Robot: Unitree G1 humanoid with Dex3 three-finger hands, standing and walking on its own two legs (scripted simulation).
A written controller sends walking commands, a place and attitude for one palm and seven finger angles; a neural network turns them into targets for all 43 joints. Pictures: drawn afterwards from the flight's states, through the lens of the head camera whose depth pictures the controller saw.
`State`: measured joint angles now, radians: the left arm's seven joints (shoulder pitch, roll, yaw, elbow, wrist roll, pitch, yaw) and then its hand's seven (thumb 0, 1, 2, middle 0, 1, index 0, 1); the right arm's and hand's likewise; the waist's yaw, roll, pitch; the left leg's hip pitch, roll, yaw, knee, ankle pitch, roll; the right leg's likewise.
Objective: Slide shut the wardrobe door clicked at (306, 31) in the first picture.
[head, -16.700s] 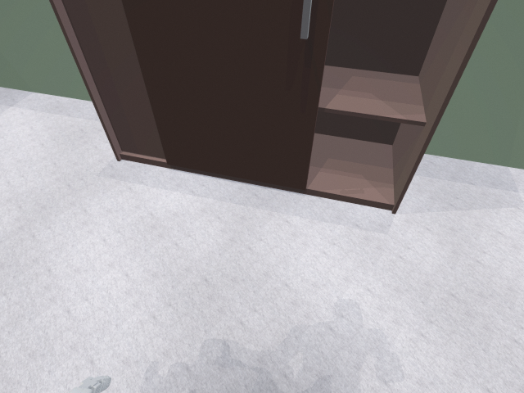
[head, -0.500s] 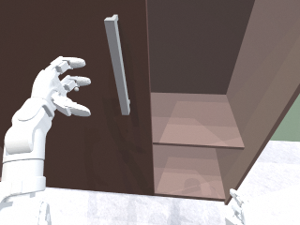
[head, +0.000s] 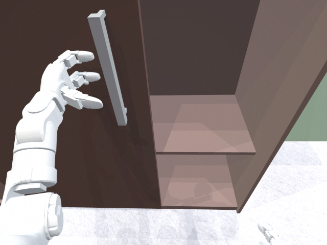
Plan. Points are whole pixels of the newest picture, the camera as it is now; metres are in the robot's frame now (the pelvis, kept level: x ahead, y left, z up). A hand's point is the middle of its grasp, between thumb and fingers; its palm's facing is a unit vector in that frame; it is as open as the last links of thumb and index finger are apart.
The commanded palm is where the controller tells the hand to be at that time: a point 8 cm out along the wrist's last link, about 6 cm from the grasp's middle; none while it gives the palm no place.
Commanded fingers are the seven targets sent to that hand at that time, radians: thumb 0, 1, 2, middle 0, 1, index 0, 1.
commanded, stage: move the hooked fingers beside the handle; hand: left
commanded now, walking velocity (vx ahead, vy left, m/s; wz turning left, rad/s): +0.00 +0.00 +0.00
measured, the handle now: (113, 75) +0.47 +0.15 +0.21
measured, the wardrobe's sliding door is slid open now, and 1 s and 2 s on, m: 0.46 0.45 0.45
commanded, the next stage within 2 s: feel for the door with the fingertips in 0.90 s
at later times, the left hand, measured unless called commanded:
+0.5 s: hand (81, 82) +0.41 +0.21 +0.23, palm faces +0.03 -1.00 -0.02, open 14.0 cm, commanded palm +0.40 +0.26 +0.22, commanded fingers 0.00 -0.50 0.30 -0.30 -1.20 -0.30 -1.20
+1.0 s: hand (82, 83) +0.42 +0.21 +0.22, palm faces +0.05 -1.00 -0.01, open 14.0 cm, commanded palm +0.40 +0.25 +0.22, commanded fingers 0.00 -0.50 0.30 -0.30 -1.20 -0.30 -1.20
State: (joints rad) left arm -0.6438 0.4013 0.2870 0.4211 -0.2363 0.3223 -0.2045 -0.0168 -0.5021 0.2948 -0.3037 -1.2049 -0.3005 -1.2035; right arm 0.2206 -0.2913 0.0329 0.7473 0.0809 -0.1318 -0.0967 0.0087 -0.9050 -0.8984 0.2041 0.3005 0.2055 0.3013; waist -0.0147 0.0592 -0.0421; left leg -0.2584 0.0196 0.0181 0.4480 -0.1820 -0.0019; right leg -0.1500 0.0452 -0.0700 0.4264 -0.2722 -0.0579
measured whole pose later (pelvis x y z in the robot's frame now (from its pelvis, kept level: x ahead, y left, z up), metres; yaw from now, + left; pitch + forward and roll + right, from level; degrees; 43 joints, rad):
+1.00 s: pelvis +0.00 +0.02 +0.00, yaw +0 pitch +0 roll -1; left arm -0.68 0.39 0.28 0.50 -0.20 0.29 -0.16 -0.02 -0.50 0.29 -0.30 -1.20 -0.30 -1.20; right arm 0.25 -0.27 0.03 0.75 0.07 -0.12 -0.09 0.01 -0.90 -0.90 0.21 0.30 0.21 0.30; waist -0.02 0.05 -0.04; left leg -0.26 0.00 0.03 0.45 -0.19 0.02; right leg -0.14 0.03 -0.06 0.40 -0.26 -0.03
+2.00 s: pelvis +0.00 +0.01 +0.00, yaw +0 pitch +0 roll -1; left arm -0.75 0.34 0.23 0.58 -0.18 0.24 -0.10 -0.02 -0.50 0.30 -0.33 -1.25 -0.32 -1.23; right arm 0.25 -0.27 0.02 0.78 0.07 -0.14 -0.08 0.01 -0.91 -0.90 0.20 0.30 0.21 0.30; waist -0.02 0.06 -0.04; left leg -0.28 0.01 0.01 0.45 -0.18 0.01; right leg -0.15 0.04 -0.07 0.41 -0.26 -0.05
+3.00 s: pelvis +0.01 +0.01 +0.00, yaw -1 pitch -1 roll +0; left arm -0.67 0.21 0.18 0.38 -0.18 0.32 0.00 -0.02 -0.50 0.29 -0.31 -1.21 -0.30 -1.20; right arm 0.20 -0.25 0.03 0.76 0.05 -0.10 -0.07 0.01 -0.91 -0.90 0.20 0.30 0.21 0.30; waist -0.02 0.05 -0.05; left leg -0.22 0.01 0.03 0.43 -0.18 0.01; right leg -0.11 0.04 -0.05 0.39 -0.26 -0.05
